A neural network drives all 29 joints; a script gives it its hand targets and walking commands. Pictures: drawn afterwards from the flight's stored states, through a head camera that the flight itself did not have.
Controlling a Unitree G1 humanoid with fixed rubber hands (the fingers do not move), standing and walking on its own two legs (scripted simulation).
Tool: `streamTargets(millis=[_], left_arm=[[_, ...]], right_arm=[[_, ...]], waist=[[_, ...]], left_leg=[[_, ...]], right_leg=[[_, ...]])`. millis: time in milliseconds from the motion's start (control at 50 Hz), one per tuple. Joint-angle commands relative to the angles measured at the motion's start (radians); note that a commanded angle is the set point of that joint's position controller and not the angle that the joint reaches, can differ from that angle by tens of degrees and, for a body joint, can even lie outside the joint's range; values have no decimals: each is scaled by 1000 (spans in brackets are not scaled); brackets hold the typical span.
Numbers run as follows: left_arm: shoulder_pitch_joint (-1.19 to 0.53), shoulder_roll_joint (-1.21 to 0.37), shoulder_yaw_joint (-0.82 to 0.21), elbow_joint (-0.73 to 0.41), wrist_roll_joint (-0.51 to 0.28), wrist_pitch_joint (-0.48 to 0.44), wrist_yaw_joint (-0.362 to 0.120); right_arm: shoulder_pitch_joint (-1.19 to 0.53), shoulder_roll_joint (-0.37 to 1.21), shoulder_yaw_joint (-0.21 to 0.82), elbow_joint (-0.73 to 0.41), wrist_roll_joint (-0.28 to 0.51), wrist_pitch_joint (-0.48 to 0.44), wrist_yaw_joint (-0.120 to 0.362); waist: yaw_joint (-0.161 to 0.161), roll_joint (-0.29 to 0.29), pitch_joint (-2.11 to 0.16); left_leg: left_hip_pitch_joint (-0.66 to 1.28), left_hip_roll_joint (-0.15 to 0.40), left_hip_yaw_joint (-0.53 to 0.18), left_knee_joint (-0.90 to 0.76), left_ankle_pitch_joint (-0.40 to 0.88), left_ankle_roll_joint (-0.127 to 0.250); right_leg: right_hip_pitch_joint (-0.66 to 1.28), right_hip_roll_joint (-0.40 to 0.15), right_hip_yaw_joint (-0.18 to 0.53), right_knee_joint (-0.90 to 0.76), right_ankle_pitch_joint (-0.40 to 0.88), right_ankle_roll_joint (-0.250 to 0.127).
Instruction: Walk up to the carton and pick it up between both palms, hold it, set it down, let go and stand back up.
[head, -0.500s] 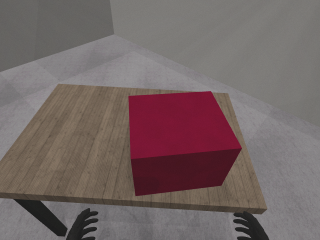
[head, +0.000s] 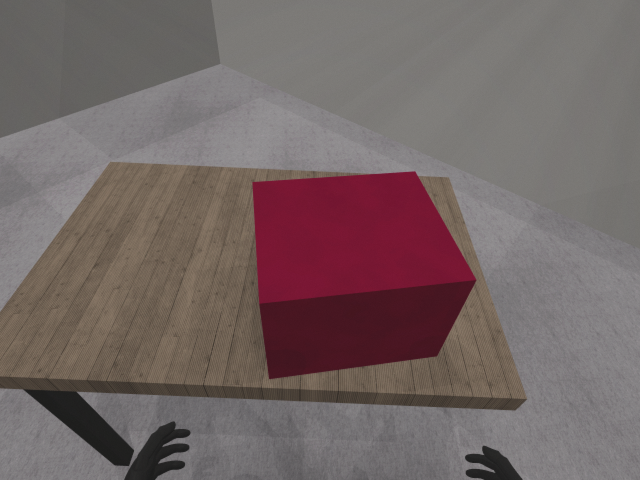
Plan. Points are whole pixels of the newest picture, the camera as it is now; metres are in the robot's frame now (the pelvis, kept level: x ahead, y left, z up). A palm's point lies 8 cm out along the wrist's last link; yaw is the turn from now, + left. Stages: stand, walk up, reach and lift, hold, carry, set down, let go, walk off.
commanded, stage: stand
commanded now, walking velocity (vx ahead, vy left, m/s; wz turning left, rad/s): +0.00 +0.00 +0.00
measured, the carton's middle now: (345, 270) +0.47 -0.04 -0.04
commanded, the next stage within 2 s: none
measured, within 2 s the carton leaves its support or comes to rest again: neither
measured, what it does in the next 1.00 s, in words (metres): stands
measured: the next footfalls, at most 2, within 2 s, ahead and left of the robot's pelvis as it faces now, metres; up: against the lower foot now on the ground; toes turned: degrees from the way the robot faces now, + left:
none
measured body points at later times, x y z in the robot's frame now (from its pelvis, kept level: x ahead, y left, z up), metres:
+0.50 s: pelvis +0.01 +0.02 +0.00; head -0.02 +0.06 +0.45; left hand +0.01 +0.25 -0.18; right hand +0.01 -0.21 -0.14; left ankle -0.01 +0.13 -0.74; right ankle +0.04 -0.14 -0.74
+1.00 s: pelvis +0.02 +0.04 +0.00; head +0.00 +0.07 +0.45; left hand -0.01 +0.24 -0.18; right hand -0.02 -0.16 -0.15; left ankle -0.01 +0.13 -0.74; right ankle +0.04 -0.14 -0.74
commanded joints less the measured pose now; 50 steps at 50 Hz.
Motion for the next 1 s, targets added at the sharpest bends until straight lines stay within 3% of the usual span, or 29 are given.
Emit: streamTargets(millis=[0,20,40,120,140,180,220,240,280,320,340,400,460,480,500,580,600,620,640,680,700,720,760,780,820,840,920,960,980], left_arm=[[-7,97,37,-1,-5,-85,-14],[-5,79,36,40,-3,-87,-21],[-5,58,21,60,8,-80,-12],[62,140,53,165,1,-87,0],[23,90,34,186,-5,-89,1],[-4,134,55,224,1,-89,4],[31,162,71,281,-7,-85,9],[59,86,47,308,-11,-88,3],[37,86,44,356,-8,-84,2],[54,125,58,389,-13,-68,12],[57,126,62,406,-15,-74,18],[75,45,37,470,-16,-68,11],[141,47,34,508,-21,-67,16],[134,46,33,521,-11,-65,21],[132,33,31,531,-19,-62,29],[123,60,33,552,-19,-52,34],[136,35,23,569,-19,-55,37],[122,59,34,559,-20,-55,38],[132,49,31,568,-13,-55,41],[163,27,15,601,-22,-51,46],[149,6,11,598,-24,-55,39],[145,-18,7,601,-17,-58,39],[174,25,15,615,-29,-61,42],[135,45,17,620,-22,-55,42],[158,-7,12,638,-25,-46,53],[157,-48,-5,646,-16,-46,50],[154,-3,6,640,-22,-49,54],[113,-50,-8,642,-26,-47,54],[116,20,19,638,-26,-39,57]], right_arm=[[54,-161,-50,-34,17,46,-3],[80,-134,-45,-14,12,40,-2],[135,-149,-51,7,5,39,-6],[153,-115,-21,74,4,32,-20],[134,-152,-41,62,12,26,-15],[132,-163,-38,70,12,19,-16],[220,-112,-25,130,21,20,-24],[198,-149,-30,150,19,14,-31],[155,-187,-53,145,17,9,-38],[220,-152,-38,190,22,13,-41],[169,-149,-33,185,21,10,-45],[217,-139,-28,239,25,20,-51],[243,-94,-7,313,23,20,-63],[264,-87,-11,311,22,24,-64],[223,-64,-5,325,24,25,-58],[251,-93,-11,345,15,16,-64],[219,-49,-2,341,22,21,-66],[222,-71,-2,357,20,20,-69],[240,-40,5,377,27,24,-63],[263,-32,6,396,25,21,-71],[233,-34,9,398,32,28,-68],[259,-5,18,407,29,27,-70],[261,-34,18,424,20,22,-77],[248,-16,18,412,27,24,-74],[242,29,34,432,31,22,-80],[223,9,25,434,35,18,-72],[201,-37,16,437,25,21,-81],[272,2,29,464,32,16,-78],[251,-44,16,456,21,10,-82]], waist=[[-2,5,-93],[3,-19,-91],[-26,24,-74],[14,-9,-39],[-6,81,-21],[-20,120,-27],[-22,39,-43],[8,38,-15],[-11,82,11],[-7,54,5],[3,131,37],[-18,81,103],[12,77,95],[-13,91,88],[5,42,96],[-21,104,76],[-9,-7,119],[-6,49,81],[-10,44,80],[-23,33,81],[-3,32,76],[-20,68,44],[-7,27,66],[-29,54,104],[-2,7,88],[-12,76,92],[-3,67,70],[-33,72,69],[-9,37,58]], left_leg=[[-126,51,-49,-56,101,-3],[-138,44,-55,-47,56,3],[-159,36,-58,-67,27,-3],[-170,45,-97,-77,113,20],[-198,44,-90,-90,102,9],[-166,51,-93,-93,143,19],[-135,55,-123,-115,140,30],[-194,52,-137,-116,151,31],[-212,59,-156,-141,69,39],[-151,45,-150,-163,79,39],[-165,64,-171,-176,86,45],[-214,52,-180,-203,10,45],[-209,42,-170,-199,23,44],[-215,45,-172,-192,52,43],[-205,26,-177,-192,44,43],[-207,40,-185,-223,-32,45],[-200,42,-217,-212,3,59],[-168,47,-208,-204,58,57],[-188,11,-152,-193,46,42],[-135,26,-176,-185,82,53],[-177,37,-190,-189,85,52],[-132,22,-147,-177,116,48],[-116,23,-164,-164,182,56],[-124,33,-174,-171,195,53],[-159,24,-173,-185,149,55],[-144,12,-148,-172,185,46],[-120,29,-172,-178,208,59],[-81,25,-148,-164,288,56],[-112,33,-183,-171,280,59]], right_leg=[[34,-71,62,-66,94,-4],[2,-73,64,-90,8,-10],[16,-86,63,-86,-12,-16],[15,-70,32,-78,32,-6],[17,-85,46,-86,67,-19],[39,-83,42,-78,95,-23],[37,-90,32,-66,27,-39],[79,-72,19,-90,25,-13],[66,-80,34,-88,84,-24],[30,-65,3,-75,49,-19],[16,-80,8,-81,56,-15],[46,-84,5,-99,45,-4],[37,-78,-3,-92,44,-1],[73,-92,-2,-96,47,-4],[54,-81,7,-92,47,-2],[60,-87,-22,-98,44,16],[10,-85,-23,-95,39,12],[26,-90,-13,-108,36,3],[57,-83,-21,-102,51,19],[23,-92,-17,-103,47,10],[65,-96,-15,-97,77,1],[51,-105,-10,-102,59,-3],[53,-98,-16,-101,75,14],[6,-93,-27,-89,75,15],[68,-100,-12,-107,78,8],[56,-102,-15,-103,68,10],[49,-103,-27,-105,70,6],[23,-96,-20,-93,59,5],[53,-88,-35,-83,70,21]])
